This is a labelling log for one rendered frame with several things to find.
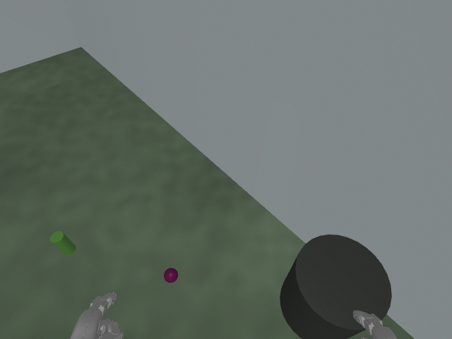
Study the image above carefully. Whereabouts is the right robot hand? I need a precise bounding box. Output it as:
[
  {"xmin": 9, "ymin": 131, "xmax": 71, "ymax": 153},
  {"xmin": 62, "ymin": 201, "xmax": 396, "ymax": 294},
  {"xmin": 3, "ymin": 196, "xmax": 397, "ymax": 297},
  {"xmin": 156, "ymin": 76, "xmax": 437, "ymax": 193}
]
[{"xmin": 353, "ymin": 310, "xmax": 397, "ymax": 339}]

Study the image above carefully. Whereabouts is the left robot hand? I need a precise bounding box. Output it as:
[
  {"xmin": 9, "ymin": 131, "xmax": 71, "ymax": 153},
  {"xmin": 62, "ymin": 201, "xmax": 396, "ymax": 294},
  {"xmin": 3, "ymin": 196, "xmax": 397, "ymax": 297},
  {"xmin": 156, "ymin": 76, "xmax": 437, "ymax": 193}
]
[{"xmin": 70, "ymin": 292, "xmax": 124, "ymax": 339}]

